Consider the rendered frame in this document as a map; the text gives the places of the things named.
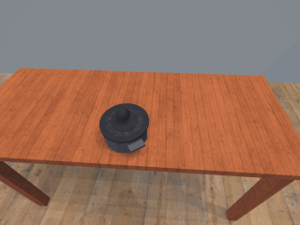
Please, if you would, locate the table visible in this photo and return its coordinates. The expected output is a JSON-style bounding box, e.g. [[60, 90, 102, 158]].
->
[[0, 67, 300, 221]]

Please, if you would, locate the knob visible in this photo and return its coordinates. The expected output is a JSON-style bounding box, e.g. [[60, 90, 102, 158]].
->
[[116, 107, 130, 121]]

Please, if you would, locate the pot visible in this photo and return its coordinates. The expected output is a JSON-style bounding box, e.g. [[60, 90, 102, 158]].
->
[[104, 130, 147, 153]]

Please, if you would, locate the lid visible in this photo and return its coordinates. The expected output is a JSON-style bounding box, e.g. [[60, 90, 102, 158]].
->
[[99, 103, 149, 143]]

